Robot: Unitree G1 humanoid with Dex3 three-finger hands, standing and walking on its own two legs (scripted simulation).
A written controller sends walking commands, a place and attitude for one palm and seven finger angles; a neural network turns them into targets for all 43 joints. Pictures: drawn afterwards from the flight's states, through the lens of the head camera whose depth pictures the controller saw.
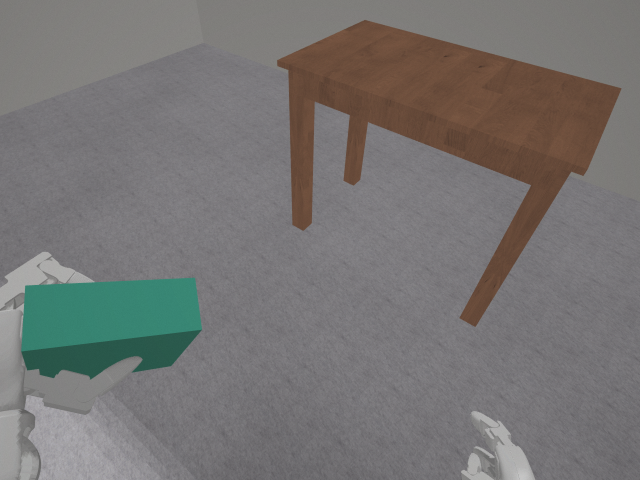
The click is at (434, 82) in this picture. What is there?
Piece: table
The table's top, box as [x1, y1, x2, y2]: [277, 20, 621, 175]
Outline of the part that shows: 277,60 278,66 582,175 587,169 621,88 366,20 361,21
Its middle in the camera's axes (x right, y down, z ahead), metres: +0.39 -0.51 +1.22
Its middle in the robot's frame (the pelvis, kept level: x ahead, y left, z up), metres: +1.27 -0.32 -0.04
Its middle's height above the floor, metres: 0.74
